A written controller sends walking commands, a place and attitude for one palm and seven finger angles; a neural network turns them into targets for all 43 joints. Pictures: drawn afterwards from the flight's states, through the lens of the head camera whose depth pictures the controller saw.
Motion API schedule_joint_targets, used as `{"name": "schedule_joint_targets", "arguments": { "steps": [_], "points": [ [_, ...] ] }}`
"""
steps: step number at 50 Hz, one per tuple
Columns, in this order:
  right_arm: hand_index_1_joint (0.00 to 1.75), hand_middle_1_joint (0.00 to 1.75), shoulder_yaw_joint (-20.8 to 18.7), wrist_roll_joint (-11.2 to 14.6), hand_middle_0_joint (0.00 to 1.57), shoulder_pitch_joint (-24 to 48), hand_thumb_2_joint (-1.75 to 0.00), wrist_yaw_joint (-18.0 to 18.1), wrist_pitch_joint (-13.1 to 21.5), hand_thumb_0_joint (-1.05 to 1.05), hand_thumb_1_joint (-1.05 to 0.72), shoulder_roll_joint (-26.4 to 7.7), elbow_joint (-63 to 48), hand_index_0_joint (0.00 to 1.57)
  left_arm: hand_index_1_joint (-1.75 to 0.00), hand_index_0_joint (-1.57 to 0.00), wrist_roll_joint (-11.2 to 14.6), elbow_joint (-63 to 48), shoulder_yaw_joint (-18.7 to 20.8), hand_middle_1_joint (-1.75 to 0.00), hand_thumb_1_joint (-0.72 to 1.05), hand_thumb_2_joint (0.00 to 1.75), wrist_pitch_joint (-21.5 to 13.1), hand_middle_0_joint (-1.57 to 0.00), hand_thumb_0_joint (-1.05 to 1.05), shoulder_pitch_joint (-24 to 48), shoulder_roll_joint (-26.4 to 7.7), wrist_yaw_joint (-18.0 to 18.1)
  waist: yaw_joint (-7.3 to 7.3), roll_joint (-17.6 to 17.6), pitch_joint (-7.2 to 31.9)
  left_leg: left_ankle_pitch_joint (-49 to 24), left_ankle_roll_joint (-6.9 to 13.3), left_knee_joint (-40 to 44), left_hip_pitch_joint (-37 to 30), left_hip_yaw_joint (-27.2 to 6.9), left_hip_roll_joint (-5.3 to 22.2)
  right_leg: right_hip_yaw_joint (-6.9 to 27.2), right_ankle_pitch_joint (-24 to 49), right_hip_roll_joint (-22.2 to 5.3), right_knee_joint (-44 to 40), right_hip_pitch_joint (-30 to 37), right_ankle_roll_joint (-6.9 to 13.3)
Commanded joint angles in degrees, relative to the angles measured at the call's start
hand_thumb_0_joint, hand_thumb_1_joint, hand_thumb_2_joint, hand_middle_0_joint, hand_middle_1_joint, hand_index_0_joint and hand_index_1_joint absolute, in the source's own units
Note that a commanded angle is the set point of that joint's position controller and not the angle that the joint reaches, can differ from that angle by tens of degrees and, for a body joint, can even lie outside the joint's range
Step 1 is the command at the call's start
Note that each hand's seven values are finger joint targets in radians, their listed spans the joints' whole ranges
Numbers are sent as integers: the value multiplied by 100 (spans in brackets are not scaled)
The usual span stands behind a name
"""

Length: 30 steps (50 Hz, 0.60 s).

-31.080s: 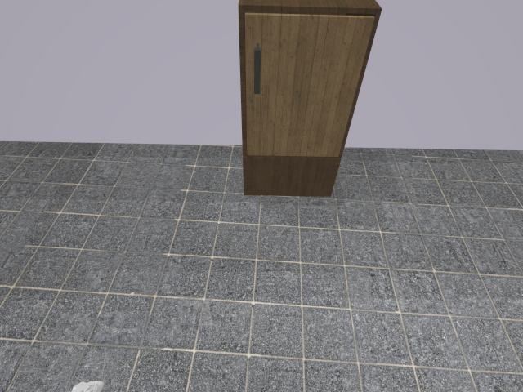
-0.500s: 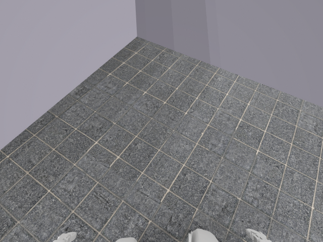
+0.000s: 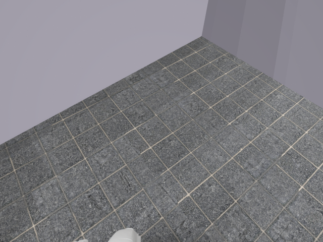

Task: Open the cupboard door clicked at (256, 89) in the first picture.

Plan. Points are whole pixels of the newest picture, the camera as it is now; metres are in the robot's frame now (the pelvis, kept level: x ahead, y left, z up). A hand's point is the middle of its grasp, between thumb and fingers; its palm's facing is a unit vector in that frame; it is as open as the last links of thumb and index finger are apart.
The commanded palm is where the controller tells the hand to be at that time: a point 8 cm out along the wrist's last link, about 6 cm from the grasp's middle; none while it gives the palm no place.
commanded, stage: turn to face it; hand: left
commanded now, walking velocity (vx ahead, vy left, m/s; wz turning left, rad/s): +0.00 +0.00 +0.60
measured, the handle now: out of the picture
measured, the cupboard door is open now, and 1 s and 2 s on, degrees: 42 42 42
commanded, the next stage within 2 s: none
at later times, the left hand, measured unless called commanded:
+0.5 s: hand out of the picture +0.06 +0.20 -0.15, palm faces +0.28 -0.91 -0.30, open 7.4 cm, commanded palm none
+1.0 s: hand out of the picture -0.07 +0.20 -0.17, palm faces +0.60 -0.76 -0.26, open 7.4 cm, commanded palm none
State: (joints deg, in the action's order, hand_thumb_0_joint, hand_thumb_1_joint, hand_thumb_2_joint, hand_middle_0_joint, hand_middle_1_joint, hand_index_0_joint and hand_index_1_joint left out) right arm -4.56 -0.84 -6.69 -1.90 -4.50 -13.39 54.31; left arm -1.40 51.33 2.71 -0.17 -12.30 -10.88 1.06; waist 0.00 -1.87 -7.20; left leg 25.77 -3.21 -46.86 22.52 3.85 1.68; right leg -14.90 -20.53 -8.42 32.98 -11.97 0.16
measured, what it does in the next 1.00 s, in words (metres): steps on the spot, turning left: left foot, then right foot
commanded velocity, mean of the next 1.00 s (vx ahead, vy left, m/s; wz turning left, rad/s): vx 0.00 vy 0.00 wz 0.60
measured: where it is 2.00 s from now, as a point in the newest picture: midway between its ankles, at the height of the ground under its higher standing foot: outside the picture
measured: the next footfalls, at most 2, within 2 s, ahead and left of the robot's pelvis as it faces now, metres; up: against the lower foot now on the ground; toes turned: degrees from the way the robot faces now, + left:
left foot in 0.08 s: +0.04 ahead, +0.13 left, +0.00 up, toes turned +8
right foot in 0.46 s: +0.08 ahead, -0.13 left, +0.00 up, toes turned +11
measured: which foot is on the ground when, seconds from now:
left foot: up 0.00-0.06, down 0.08-0.46, up 0.48-0.82, down 0.84-1.00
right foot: down 0.00-0.08, up 0.10-0.44, down 0.46-0.84, up 0.86-1.00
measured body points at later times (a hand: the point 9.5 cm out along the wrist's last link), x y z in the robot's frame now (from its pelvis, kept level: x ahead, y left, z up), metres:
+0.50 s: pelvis +0.01 -0.03 -0.01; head +0.06 -0.04 +0.44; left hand +0.05 +0.25 -0.13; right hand +0.15 -0.26 -0.16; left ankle -0.01 +0.11 -0.71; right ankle +0.04 -0.14 -0.74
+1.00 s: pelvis +0.01 -0.03 +0.00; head +0.04 +0.02 +0.44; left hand -0.10 +0.24 -0.15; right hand +0.24 -0.17 -0.13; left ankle -0.05 +0.07 -0.73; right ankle +0.07 -0.16 -0.66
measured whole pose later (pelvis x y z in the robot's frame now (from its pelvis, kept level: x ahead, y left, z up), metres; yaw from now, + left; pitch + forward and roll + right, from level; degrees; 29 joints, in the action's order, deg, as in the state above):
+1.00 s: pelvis +0.01 -0.03 +0.00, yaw +35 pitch +1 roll +0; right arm -3.5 -1.6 -7.0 -0.2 -1.6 -12.1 51.8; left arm -0.9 53.2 5.0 3.4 -10.1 -15.4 0.4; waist -0.7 -2.3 -6.0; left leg 15.9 0.9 -32.3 17.5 0.4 -0.1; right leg -2.6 -25.9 -6.2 63.3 -28.3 -4.5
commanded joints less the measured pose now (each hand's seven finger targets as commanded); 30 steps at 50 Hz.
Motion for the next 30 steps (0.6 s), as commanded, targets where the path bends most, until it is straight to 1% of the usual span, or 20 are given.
{"name": "schedule_joint_targets", "arguments": {
  "steps": [1,2,3,4,5,6,8,9,10,15,18,20,21,22,23,24,25,26,27,30],
  "points": [
    [30,30,-34,20,20,36,-90,22,247,0,-90,-390,-565,20,-30,-20,3,-202,397,-30,90,90,-53,-20,0,-346,-1334,44,-44,-896,1124,-628,159,1510,-530,332,-187,615,4136,-1267,85,919,306],
    [30,30,-100,-9,20,-397,-90,28,291,0,-90,-631,-468,20,-30,-20,55,-256,404,-30,90,90,-41,-20,0,-255,-1320,19,245,-422,1355,-1585,298,2177,-1525,175,-33,381,3672,-1176,874,283,64],
    [30,30,-277,-69,20,-825,-90,64,333,0,-90,-1289,-414,20,-30,-20,98,-481,359,-30,90,90,-5,-20,0,-164,-1016,-36,497,1219,1623,-3531,987,2313,-2726,-1736,1381,151,817,-407,2175,-1422,-393],
    [30,30,-343,-40,20,-1185,-90,113,284,0,-90,-1673,-329,20,-30,-20,71,-768,209,-30,90,90,37,-20,0,272,-760,-24,656,2027,1485,-5239,1767,2457,-2698,-2711,2384,667,-1855,57,3077,-2330,-515],
    [30,30,-308,-29,20,-1278,-90,180,290,0,-90,-1544,-240,20,-30,-20,27,-770,224,-30,90,90,125,-20,0,618,-858,51,717,1640,1470,-4809,1777,2398,-2403,-2548,2228,1262,-1707,16,3376,-2394,-462],
    [30,30,-288,-46,20,-1011,-90,250,303,0,-90,-1420,-344,20,-30,-20,48,-711,234,-30,90,90,116,-20,0,747,-825,50,585,1509,1224,-4377,1669,2396,-2028,-2364,1990,1387,-1390,30,3496,-2447,-478],
    [30,30,-200,-60,20,-304,-90,269,322,0,-90,-1215,-544,20,-30,-20,37,-454,267,-30,90,90,163,-20,0,461,-850,-38,229,1126,864,-3447,1324,2612,-1340,-1755,1428,1454,-622,93,3487,-2173,-504],
    [30,30,-173,-57,20,-153,-90,261,342,0,-90,-1166,-591,20,-30,-20,27,-381,275,-30,90,90,181,-20,0,283,-830,-67,102,1114,837,-3216,1216,2677,-1234,-1544,1255,1426,-390,143,3380,-2072,-514],
    [30,30,-156,-50,20,-138,-90,252,356,0,-90,-1145,-597,20,-30,-20,25,-346,276,-30,90,90,191,-20,0,247,-823,-82,84,1118,813,-3095,1162,2715,-1155,-1486,1134,1405,-269,194,3207,-1963,-520],
    [30,30,-204,-74,20,-211,-90,214,330,0,-90,-1192,-600,20,-30,-20,46,-476,237,-30,90,90,178,-20,0,376,-752,-74,117,1007,856,-2531,1219,2701,-996,-1751,1064,1312,-348,442,2013,-1500,-507],
    [30,30,-244,-84,20,-119,-90,207,288,0,-90,-1205,-649,20,-30,-20,65,-528,226,-30,90,90,133,-20,0,277,-717,-68,81,1273,930,-2627,1171,2494,-806,-1996,954,1195,-344,687,1124,-926,-447],
    [30,30,-271,-56,20,66,-90,209,261,0,-90,-1177,-723,20,-30,-20,86,-462,244,-30,90,90,68,-20,0,-116,-753,-49,-127,1200,1037,-2682,1030,2117,-452,-2051,800,1118,227,808,99,-91,-403],
    [30,30,-258,-13,20,143,-90,193,257,0,-90,-1075,-774,20,-30,-20,72,-419,289,-30,90,90,15,-20,0,-413,-929,-26,-286,894,1108,-2207,811,1758,24,-1929,561,1244,737,639,-672,630,-359],
    [30,30,-217,38,20,49,-90,160,258,0,-90,-686,-861,20,-30,-20,-15,-396,388,-30,90,90,-51,-20,0,-678,-1372,36,-399,-514,1259,-663,400,620,1034,-1288,-108,2510,692,-640,-1574,1486,-28],
    [30,30,-176,19,20,109,-90,143,275,0,-90,-502,-972,20,-30,-20,-42,-441,391,-30,90,90,-32,-20,0,-559,-1731,63,-406,-1665,1047,1069,110,-1002,1480,-589,-662,3702,1410,-2020,-1806,1082,661],
    [30,30,-231,-38,20,91,-90,144,209,0,-90,-761,-872,20,-30,-20,6,-462,342,-30,90,90,-55,-20,0,-372,-1486,94,-283,-1465,922,869,175,-2031,1332,-972,-282,3474,1443,-1980,-1743,445,877],
    [30,30,-249,-31,20,70,-90,119,149,0,-90,-682,-765,20,-30,-20,22,-538,297,-30,90,90,-29,-20,0,-17,-1312,104,-91,-1316,722,469,128,-2571,1334,-924,-185,3072,1333,-1612,-1675,165,812],
    [30,30,-237,-28,20,-64,-90,82,116,0,-90,-663,-646,20,-30,-20,25,-619,256,-30,90,90,-5,-20,0,339,-1080,116,84,-997,667,55,72,-2764,1259,-816,-28,2407,1563,-1361,-1537,74,728],
    [30,30,-184,-36,20,-84,-90,38,114,0,-90,-556,-574,20,-30,-20,19,-662,211,-30,90,90,-28,-20,0,456,-962,111,151,-907,618,-165,8,-2664,1140,-658,21,1875,2025,-1110,-1398,21,623],
    [30,30,-113,-6,20,13,-90,4,88,0,-90,-415,-525,20,-30,-20,9,-578,229,-30,90,90,-59,-20,0,212,-1004,106,44,-949,753,-179,-85,-1738,920,-321,7,1270,2746,-1017,-1235,446,550]
  ]
}}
